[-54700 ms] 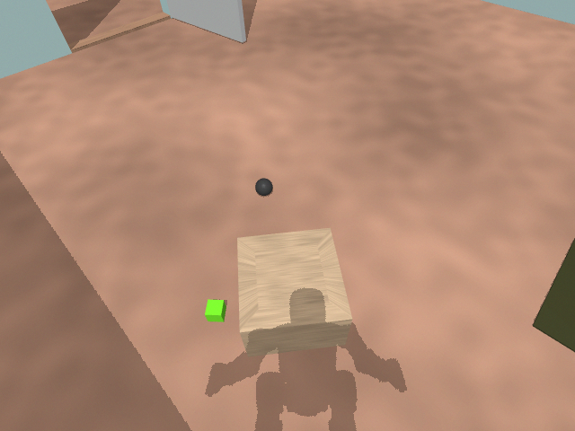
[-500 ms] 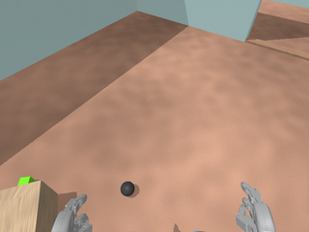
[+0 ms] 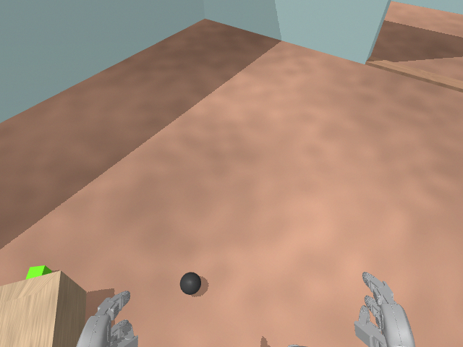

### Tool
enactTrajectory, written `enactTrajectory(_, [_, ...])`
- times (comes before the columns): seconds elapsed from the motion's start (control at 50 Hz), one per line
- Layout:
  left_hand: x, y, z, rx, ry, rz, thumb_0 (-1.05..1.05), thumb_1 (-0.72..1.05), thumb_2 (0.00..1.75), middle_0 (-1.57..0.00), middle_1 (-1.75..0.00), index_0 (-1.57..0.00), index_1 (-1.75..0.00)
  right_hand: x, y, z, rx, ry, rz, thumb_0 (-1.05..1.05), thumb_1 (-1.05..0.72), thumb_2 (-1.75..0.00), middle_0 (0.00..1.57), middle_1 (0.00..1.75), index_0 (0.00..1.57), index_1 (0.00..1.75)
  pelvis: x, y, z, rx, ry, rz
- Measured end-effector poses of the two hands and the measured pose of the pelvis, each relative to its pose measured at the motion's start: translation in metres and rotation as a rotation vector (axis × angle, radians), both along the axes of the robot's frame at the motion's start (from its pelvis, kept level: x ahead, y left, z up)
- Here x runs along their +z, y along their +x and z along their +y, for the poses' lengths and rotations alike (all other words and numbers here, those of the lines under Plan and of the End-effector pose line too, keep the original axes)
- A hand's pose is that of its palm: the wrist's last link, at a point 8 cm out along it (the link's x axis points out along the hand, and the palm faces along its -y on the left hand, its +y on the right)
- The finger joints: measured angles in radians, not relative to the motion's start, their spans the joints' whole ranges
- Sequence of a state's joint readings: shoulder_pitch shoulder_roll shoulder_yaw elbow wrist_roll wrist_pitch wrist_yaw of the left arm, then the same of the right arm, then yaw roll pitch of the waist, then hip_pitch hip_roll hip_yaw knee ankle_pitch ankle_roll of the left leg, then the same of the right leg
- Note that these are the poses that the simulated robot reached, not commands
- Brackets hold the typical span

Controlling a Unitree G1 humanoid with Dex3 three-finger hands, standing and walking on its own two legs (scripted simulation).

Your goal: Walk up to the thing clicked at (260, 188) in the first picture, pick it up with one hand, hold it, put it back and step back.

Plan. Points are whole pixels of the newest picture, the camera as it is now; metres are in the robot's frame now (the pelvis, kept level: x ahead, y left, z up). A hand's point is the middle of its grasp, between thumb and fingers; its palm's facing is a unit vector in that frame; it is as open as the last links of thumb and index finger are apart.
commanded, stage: home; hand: left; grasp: from above
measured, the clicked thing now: (190, 283) +0.48 +0.18 -0.67
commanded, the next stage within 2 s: stand in 0.16 s
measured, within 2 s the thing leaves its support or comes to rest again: neither
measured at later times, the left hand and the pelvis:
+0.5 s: hand out of the picture +0.12 +0.23 -0.10, palm faces +0.02 -0.94 -0.34, open 7.4 cm; pelvis -0.01 +0.00 +0.02, yaw +0 degrees
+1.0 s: hand out of the picture +0.02 +0.24 -0.10, palm faces +0.05 -0.94 -0.33, open 7.4 cm; pelvis -0.02 +0.01 +0.06, yaw +1 degrees
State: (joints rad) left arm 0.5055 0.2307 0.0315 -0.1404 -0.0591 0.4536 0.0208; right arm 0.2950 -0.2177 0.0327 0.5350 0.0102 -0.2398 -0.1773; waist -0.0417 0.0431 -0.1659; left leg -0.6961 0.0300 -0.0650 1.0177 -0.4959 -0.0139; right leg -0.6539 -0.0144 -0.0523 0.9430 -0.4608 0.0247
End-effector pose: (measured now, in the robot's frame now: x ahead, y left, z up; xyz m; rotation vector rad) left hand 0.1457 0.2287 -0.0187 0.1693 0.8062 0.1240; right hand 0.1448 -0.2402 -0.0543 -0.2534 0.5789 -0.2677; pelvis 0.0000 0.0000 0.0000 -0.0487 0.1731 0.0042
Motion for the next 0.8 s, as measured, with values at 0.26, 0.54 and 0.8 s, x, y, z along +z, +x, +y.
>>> enactTrajectory(0.26, [0.0, -0.003, -0.002, -0.001, 0.002, 0.001, 0.01, 0.91, 0.9, -0.2, -0.3, -0.2, -0.3, -0.001, -0.001, -0.001, 0.003, 0.002, -0.002, 0.02, -0.9, -0.9, 0.2, 0.3, 0.2, 0.3, -0.001, -0.002, -0.002, 0.001, 0.002, 0.002])
enactTrajectory(0.54, [-0.05, -0.049, 0.048, 0.034, 0.144, 0.2, 0.01, 0.91, 0.9, -0.2, -0.3, -0.2, -0.3, -0.02, -0.048, -0.036, 0.065, 0.001, 0.471, 0.01, -0.9, -0.9, 0.21, 0.3, 0.2, 0.3, 0.028, -0.007, -0.001, -0.001, 0.052, -0.168])
enactTrajectory(0.8, [-0.053, -0.108, 0.056, 0.106, 0.107, 0.387, 0.01, 0.91, 0.9, -0.2, -0.3, -0.2, -0.3, -0.014, -0.084, -0.025, 0.004, 0.042, 0.589, 0.01, -0.9, -0.9, 0.2, 0.3, 0.2, 0.3, 0.051, -0.01, 0.008, 0.004, 0.042, -0.233])
